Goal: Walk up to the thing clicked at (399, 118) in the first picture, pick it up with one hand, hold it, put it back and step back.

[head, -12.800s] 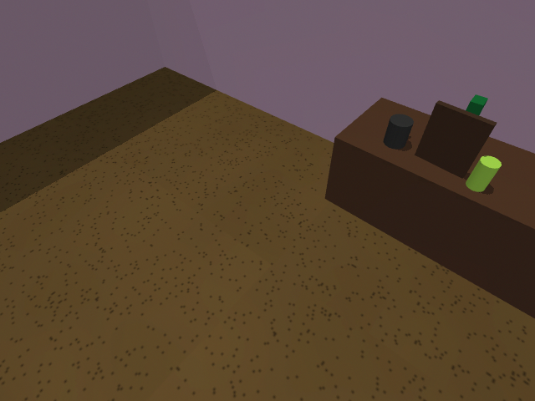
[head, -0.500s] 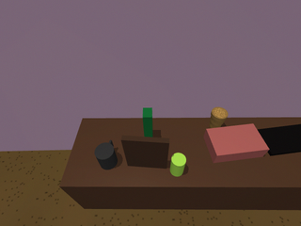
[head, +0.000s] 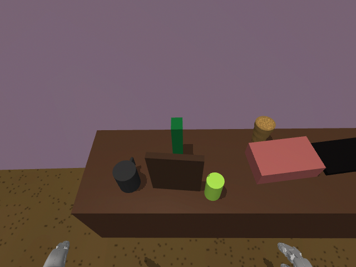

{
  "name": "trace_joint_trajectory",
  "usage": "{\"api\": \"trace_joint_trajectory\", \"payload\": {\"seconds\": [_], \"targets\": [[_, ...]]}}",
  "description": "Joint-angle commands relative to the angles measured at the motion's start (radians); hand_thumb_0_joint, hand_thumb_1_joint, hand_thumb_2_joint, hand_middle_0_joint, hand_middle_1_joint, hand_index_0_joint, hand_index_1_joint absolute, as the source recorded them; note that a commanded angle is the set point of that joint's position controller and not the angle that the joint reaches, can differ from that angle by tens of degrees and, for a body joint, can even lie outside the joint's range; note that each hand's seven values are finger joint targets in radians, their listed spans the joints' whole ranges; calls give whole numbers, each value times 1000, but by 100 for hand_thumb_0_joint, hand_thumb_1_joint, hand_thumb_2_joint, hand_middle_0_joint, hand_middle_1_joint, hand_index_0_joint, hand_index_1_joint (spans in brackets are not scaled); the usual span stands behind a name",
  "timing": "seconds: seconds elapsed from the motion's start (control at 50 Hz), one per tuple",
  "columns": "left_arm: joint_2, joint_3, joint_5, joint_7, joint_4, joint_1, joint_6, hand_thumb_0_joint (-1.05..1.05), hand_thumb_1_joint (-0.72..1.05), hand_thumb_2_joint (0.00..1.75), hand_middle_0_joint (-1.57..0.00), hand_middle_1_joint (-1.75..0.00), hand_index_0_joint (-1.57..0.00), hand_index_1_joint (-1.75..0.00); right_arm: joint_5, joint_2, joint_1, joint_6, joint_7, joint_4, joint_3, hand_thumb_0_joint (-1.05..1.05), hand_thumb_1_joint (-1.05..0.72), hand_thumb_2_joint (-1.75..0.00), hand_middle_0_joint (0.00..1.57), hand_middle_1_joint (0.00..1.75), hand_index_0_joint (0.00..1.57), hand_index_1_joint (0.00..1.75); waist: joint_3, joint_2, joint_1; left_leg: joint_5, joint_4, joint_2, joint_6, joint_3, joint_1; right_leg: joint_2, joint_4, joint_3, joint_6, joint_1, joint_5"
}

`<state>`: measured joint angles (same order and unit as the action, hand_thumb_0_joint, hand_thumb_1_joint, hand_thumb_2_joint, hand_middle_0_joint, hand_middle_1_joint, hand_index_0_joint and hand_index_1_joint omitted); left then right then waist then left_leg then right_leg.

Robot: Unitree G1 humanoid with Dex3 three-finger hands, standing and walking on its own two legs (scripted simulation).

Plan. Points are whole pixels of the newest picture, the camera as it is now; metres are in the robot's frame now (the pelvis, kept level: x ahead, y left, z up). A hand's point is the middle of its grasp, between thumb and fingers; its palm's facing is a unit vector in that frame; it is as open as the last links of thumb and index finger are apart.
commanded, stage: go down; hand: left
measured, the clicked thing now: (128, 173) +0.51 +0.22 -0.31
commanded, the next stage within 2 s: none
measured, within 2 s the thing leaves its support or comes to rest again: neither
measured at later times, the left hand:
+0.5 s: hand out of the picture +0.16 +0.26 -0.13, palm faces +0.04 -0.94 -0.33, open 17.2 cm
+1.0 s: hand out of the picture +0.13 +0.27 -0.12, palm faces +0.07 -0.94 -0.34, open 17.3 cm
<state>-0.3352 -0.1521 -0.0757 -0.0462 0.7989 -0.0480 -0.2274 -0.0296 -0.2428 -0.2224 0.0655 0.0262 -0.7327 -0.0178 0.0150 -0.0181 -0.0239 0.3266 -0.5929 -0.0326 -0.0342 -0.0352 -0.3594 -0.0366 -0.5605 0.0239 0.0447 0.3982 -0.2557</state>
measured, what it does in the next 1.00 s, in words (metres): lowers itself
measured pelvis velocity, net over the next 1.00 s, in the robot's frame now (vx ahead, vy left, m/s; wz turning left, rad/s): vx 0.00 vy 0.00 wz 0.04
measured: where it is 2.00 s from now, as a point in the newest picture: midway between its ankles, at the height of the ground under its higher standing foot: outside the picture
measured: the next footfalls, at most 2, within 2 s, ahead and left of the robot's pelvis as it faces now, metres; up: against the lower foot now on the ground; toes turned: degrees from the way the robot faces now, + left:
none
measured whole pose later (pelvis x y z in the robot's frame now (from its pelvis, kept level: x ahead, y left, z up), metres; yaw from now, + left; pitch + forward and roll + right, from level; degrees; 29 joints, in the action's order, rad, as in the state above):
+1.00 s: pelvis +0.00 +0.00 -0.06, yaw +2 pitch +12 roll -3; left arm -0.39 -0.20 -0.01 -0.13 0.06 -0.41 -0.56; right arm -0.02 -0.24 -0.27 0.20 0.15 -0.55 0.01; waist 0.16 -0.04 -0.03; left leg 0.54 -1.06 -0.02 -0.04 -0.11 -0.73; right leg -0.04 -0.98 -0.03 0.05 0.73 -0.46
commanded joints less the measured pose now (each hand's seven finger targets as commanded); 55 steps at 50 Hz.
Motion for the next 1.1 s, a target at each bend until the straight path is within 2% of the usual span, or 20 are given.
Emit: {"api": "trace_joint_trajectory", "payload": {"seconds": [0.0,0.02,0.06,0.08,0.1,0.2,0.24,0.32,0.34,0.42,0.46,0.52,0.64,0.68,0.7,0.76,0.86,0.98,1.02,1.08], "targets": [[-190,-55,11,-8,-229,19,-47,0,-42,7,-6,-4,-5,-4,0,-162,48,64,20,165,-56,0,-89,-89,20,30,20,30,153,26,18,-144,51,36,20,50,-12,48,34,-76,-42,-60,48],[-182,-42,9,-16,-262,14,-54,0,-47,7,-6,-5,-5,-5,0,-160,40,70,22,168,-56,0,-88,-89,20,30,20,30,171,12,10,-171,32,35,20,47,-9,47,12,-75,-42,-49,78],[-224,-69,3,-20,-350,35,-56,0,-45,7,-6,-5,-5,-6,2,-165,36,81,30,177,-58,0,-89,-89,20,30,20,30,212,-23,6,-223,4,31,15,42,1,45,-28,-74,-43,-41,126],[-204,-60,2,-24,-354,-10,-61,0,-46,7,-5,-6,-5,-6,3,-161,34,84,34,180,-56,0,-87,-89,20,30,20,30,207,-31,2,-229,-13,32,14,43,-7,43,-42,-73,-42,-32,133],[-224,-76,-1,-21,-393,-7,-65,0,-45,8,-5,-5,-5,-6,4,-161,32,89,39,182,-56,0,-88,-89,20,30,20,30,220,-38,4,-249,-24,30,11,38,-9,44,-55,-73,-43,-29,147],[-224,-80,-9,-25,-505,-101,-107,0,-50,7,-6,-6,-5,-7,9,-157,32,99,55,209,-51,0,-87,-89,20,30,20,30,261,-78,10,-325,-90,28,4,29,-43,40,-117,-78,-44,-12,197],[-210,-73,-4,-32,-524,-142,-130,0,-48,7,-5,-5,-5,-6,10,-156,33,101,61,223,-49,0,-87,-89,20,30,20,30,253,-69,-1,-326,-112,29,5,27,-64,41,-137,-81,-42,8,199],[-204,-80,14,-41,-594,-197,-178,0,-52,6,-6,-4,-5,-5,11,-153,42,110,70,252,-47,0,-86,-89,20,30,20,30,247,-69,8,-316,-150,28,6,19,-111,40,-171,-90,-41,42,185],[-199,-77,13,-43,-594,-220,-191,0,-54,6,-6,-5,-5,-6,11,-150,35,112,73,256,-47,0,-86,-89,20,30,20,30,263,-55,1,-326,-168,29,11,18,-110,40,-182,-90,-39,50,196],[-213,-91,22,-48,-668,-237,-220,0,-50,7,-5,-4,-4,-5,10,-149,34,120,81,281,-47,0,-86,-89,20,30,20,30,266,-38,5,-300,-209,32,14,14,-159,37,-216,-90,-36,78,190],[-226,-104,24,-50,-717,-246,-229,0,-53,7,-6,-4,-5,-5,11,-151,28,124,84,290,-51,0,-87,-89,20,30,20,30,307,-65,6,-341,-223,24,11,4,-149,40,-242,-92,-40,90,195],[-242,-111,26,-54,-760,-261,-244,0,-52,8,-6,-5,-5,-6,11,-152,26,129,89,301,-51,0,-86,-89,20,30,20,30,302,-69,5,-344,-247,24,11,-2,-173,37,-264,-94,-40,117,187],[-239,-129,36,-55,-814,-304,-274,0,-51,8,-5,-4,-4,-5,9,-141,22,143,104,331,-46,0,-87,-89,20,30,20,30,282,-50,1,-198,-276,37,22,5,-240,34,-268,-89,-35,159,103],[-253,-148,43,-58,-849,-315,-281,0,-52,7,-6,-4,-5,-4,9,-139,22,148,110,338,-45,0,-86,-89,20,30,20,30,286,-62,11,-165,-282,40,23,6,-255,34,-270,-91,-36,165,73],[-237,-132,44,-62,-843,-329,-285,0,-51,8,-5,-4,-4,-5,7,-139,25,150,113,341,-44,0,-86,-89,20,30,20,30,280,-40,0,-154,-281,38,24,3,-255,37,-270,-92,-35,170,62],[-255,-146,49,-68,-880,-331,-293,0,-51,7,-5,-3,-4,-4,6,-139,20,160,122,340,-43,0,-86,-89,20,30,20,30,281,-67,8,-138,-282,36,22,-3,-269,38,-282,-92,-39,188,39],[-257,-149,54,-69,-900,-334,-298,0,-52,8,-6,-4,-4,-4,7,-136,15,177,135,344,-40,0,-86,-89,20,30,20,30,275,-63,-3,-102,-290,34,24,-10,-287,39,-288,-96,-39,209,6],[-261,-153,58,-66,-921,-341,-300,0,-48,10,-5,-4,-3,-5,4,-134,12,199,149,349,-33,0,-85,-88,20,30,20,30,250,-73,0,-9,-278,37,28,-12,-315,40,-277,-94,-39,228,-71],[-266,-148,58,-67,-934,-302,-295,0,-48,10,-5,-4,-4,-5,6,-135,15,207,153,344,-31,0,-84,-88,20,30,20,30,241,-77,-9,19,-278,37,29,-12,-321,41,-273,-95,-37,238,-89],[-320,-186,56,-59,-935,-205,-281,0,-47,10,-5,-4,-4,-5,7,-141,5,221,164,326,-29,0,-84,-88,20,30,20,30,255,-95,-17,23,-274,32,27,-21,-311,38,-279,-88,-38,237,-90]]}}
